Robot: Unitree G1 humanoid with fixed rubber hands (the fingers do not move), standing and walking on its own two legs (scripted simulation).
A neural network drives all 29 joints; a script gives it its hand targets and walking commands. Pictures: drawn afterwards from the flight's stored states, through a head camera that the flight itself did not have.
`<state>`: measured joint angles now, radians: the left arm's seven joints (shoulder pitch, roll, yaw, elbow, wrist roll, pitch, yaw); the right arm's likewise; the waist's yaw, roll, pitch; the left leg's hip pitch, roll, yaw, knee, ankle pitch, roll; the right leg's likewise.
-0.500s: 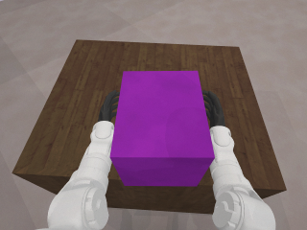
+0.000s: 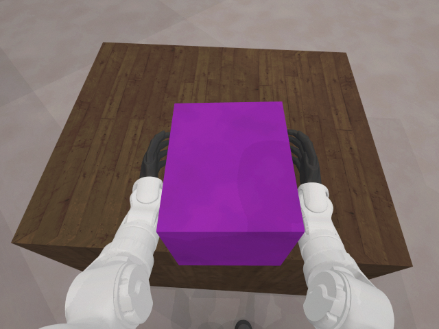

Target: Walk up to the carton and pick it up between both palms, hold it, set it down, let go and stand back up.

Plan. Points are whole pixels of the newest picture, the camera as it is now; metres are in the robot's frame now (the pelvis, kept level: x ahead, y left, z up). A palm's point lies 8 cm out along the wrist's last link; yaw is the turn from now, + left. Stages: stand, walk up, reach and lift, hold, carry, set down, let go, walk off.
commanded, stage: set down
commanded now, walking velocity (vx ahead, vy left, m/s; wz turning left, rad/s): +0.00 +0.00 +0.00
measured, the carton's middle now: (228, 186) +0.39 -0.04 -0.01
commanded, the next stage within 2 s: none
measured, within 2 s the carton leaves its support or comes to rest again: rests again in 0.06 s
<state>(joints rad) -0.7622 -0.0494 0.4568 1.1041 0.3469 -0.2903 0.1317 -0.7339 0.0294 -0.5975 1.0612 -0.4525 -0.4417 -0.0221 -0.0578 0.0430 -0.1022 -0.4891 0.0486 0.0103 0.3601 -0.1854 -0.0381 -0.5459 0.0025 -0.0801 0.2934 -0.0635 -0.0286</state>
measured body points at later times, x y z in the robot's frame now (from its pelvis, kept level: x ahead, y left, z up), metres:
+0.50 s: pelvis -0.01 +0.00 -0.01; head +0.08 -0.02 +0.43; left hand +0.45 +0.11 +0.05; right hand +0.43 -0.21 +0.05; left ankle -0.03 +0.14 -0.74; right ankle +0.03 -0.10 -0.74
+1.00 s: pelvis -0.03 -0.01 -0.03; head +0.08 -0.03 +0.41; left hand +0.45 +0.13 +0.03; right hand +0.44 -0.22 +0.03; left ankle -0.03 +0.14 -0.74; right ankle +0.03 -0.10 -0.74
